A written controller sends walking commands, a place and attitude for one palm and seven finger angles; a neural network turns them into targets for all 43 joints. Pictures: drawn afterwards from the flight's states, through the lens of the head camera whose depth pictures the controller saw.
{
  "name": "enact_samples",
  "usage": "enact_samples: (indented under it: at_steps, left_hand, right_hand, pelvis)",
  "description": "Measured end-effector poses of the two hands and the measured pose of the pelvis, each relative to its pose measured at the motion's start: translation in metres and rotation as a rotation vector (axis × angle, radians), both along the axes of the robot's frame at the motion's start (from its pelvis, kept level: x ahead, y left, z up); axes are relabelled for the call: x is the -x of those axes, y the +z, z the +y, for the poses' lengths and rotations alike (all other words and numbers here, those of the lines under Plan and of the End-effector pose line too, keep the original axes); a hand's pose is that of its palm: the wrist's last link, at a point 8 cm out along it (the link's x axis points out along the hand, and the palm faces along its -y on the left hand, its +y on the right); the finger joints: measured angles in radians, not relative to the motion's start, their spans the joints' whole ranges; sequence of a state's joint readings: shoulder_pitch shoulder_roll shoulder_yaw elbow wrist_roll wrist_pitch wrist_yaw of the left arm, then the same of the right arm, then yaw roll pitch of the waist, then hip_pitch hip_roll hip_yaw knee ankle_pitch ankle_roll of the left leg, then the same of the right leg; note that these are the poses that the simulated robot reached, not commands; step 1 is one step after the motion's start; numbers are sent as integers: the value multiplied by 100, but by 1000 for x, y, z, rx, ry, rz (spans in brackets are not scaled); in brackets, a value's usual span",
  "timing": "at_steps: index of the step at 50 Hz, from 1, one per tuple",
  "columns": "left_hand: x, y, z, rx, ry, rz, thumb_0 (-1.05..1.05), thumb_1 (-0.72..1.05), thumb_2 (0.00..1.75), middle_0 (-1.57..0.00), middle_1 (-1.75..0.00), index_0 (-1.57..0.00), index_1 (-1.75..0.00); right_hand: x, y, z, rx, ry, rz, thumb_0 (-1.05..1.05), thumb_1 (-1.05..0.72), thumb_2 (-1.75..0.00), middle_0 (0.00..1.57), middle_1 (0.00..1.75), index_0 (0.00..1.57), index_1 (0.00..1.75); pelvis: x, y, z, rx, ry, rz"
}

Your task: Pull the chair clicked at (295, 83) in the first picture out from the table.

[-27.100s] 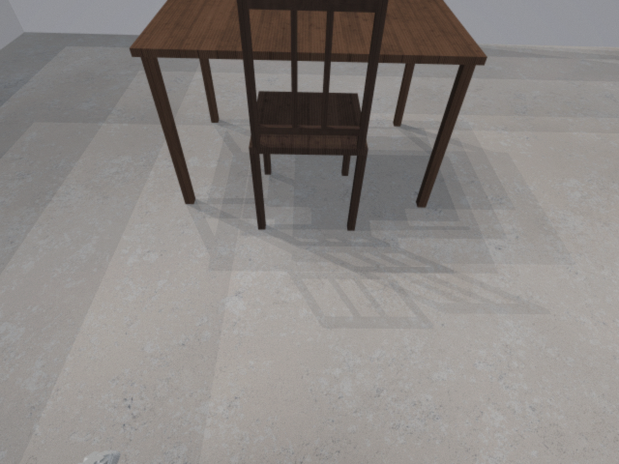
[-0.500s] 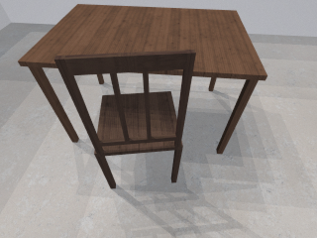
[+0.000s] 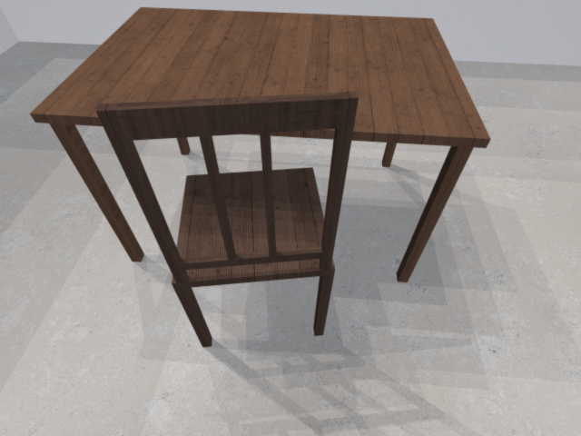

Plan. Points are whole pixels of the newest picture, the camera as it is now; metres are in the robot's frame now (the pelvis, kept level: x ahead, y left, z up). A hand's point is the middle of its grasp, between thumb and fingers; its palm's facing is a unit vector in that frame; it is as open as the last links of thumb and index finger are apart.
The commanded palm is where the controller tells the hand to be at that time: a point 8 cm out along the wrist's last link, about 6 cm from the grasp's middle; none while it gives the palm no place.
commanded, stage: take the last steps up to it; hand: left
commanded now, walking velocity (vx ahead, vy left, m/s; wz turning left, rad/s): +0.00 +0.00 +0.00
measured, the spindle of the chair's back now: (220, 206) +0.55 +0.18 -0.07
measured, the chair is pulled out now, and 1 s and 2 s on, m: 0.14 0.14 0.14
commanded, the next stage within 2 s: come to a stop and stand still in 0.54 s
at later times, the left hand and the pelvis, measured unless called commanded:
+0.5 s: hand out of the picture +0.01 +0.17 -0.18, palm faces +0.03 -0.98 -0.20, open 7.4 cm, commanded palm none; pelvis +0.03 +0.00 -0.01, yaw -1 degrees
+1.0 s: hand out of the picture +0.09 +0.18 -0.17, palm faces +0.02 -0.97 -0.25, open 7.3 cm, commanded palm none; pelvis +0.06 +0.00 +0.00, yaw +0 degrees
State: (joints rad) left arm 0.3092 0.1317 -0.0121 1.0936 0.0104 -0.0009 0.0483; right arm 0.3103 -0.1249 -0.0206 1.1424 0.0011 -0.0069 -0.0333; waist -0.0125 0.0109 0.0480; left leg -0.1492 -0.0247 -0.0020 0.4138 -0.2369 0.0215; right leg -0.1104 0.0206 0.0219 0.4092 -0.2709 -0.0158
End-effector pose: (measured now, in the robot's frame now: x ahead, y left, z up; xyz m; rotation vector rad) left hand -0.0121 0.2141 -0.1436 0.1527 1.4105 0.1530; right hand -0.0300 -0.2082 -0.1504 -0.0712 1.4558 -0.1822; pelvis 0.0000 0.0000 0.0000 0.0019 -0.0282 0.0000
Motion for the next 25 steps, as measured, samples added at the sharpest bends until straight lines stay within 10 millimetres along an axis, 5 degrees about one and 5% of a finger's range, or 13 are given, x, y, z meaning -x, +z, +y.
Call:
enact_samples:
  at_steps: [14, 25]
  left_hand:
    - [0, -2, -1, 6, 6, 10, 0, 91, 89, -20, -30, -20, -30]
    - [-14, -7, 5, 1, 20, 38, 0, 91, 89, -20, -30, -20, -30]
  right_hand:
    - [1, -1, -3, 4, -2, 15, 0, -90, -90, 20, 30, 20, 30]
    - [-12, -5, -5, 16, -23, 36, 0, -90, -90, 20, 30, 20, 30]
  pelvis:
    - [-5, -2, 0, 1, 0, 2]
    - [-33, -9, 2, -7, -13, 19]
